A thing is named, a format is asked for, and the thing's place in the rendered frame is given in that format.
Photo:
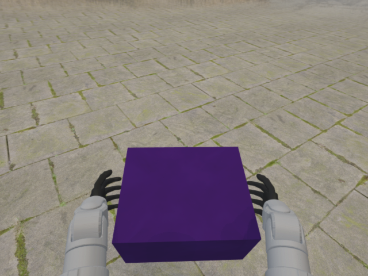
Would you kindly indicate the robot left hand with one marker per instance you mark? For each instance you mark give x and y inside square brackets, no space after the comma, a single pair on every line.
[100,188]

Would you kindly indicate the carton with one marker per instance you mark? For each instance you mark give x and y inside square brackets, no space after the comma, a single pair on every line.
[184,204]

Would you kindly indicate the robot right hand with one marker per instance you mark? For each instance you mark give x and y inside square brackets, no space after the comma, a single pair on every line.
[267,194]

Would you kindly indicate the robot right forearm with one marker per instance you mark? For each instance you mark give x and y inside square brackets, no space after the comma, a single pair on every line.
[287,254]

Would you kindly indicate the robot left forearm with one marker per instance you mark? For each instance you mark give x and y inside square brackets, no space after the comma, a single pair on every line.
[87,239]

